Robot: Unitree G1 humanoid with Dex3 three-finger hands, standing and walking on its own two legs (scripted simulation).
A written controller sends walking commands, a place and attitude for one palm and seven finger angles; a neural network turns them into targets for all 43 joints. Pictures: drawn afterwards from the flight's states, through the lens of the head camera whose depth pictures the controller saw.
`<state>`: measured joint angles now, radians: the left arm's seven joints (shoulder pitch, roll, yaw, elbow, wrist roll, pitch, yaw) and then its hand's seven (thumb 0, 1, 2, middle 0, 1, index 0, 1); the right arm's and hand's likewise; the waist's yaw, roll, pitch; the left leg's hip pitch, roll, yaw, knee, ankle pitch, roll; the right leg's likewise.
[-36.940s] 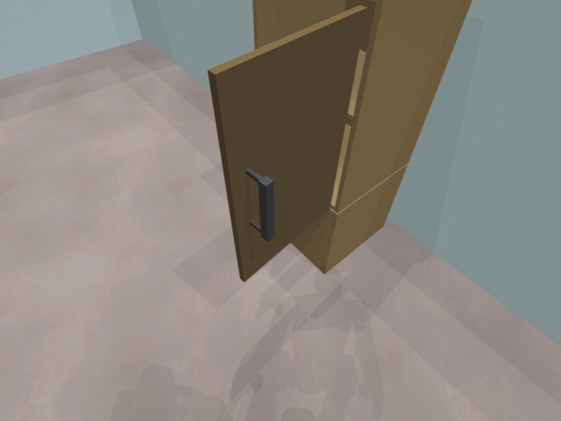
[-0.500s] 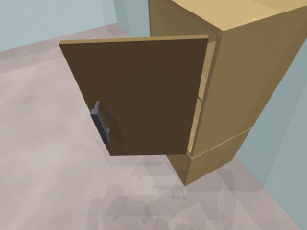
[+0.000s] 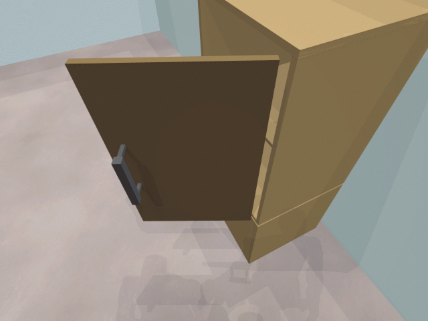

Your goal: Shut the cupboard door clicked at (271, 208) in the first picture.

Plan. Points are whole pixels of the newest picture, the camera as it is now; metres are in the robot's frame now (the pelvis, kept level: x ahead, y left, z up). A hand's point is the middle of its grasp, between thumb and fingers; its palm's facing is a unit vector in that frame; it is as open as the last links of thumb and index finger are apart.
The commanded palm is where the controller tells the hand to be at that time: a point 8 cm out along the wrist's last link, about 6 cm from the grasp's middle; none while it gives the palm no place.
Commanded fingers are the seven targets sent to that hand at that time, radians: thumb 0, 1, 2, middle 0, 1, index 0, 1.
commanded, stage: raise the hand and make a fist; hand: left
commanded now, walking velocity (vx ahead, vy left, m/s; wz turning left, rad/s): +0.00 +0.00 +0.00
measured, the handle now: (129, 176) +0.44 +0.25 -0.05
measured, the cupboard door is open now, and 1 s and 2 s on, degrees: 63 63 63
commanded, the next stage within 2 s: none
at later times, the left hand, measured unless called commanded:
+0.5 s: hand out of the picture +0.13 +0.17 -0.07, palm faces +0.02 -1.00 +0.03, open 6.3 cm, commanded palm +0.11 +0.23 -0.07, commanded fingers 0.00 0.90 0.90 -0.57 -0.70 -0.57 -0.70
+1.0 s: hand (104, 312) +0.15 +0.22 -0.06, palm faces +0.07 -1.00 -0.03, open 3.9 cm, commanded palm +0.12 +0.26 -0.06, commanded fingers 0.00 0.90 0.90 -1.02 -1.20 -1.02 -1.20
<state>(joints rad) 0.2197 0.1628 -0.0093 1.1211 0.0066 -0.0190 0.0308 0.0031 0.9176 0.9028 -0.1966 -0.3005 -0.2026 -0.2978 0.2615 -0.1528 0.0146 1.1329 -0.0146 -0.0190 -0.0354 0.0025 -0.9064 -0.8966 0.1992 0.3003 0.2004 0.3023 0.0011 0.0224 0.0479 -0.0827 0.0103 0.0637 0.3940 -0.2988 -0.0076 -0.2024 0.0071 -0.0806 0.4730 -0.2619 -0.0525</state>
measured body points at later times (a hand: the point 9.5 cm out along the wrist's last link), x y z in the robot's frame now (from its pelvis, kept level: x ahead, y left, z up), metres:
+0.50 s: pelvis -0.07 +0.00 -0.10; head -0.02 +0.01 +0.35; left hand +0.12 +0.23 -0.07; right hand +0.17 -0.26 -0.12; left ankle -0.06 +0.13 -0.74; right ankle +0.00 -0.08 -0.74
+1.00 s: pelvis -0.08 +0.04 -0.10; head -0.01 +0.05 +0.34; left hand +0.14 +0.27 -0.05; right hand +0.07 -0.20 -0.19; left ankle -0.06 +0.13 -0.74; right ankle +0.00 -0.08 -0.74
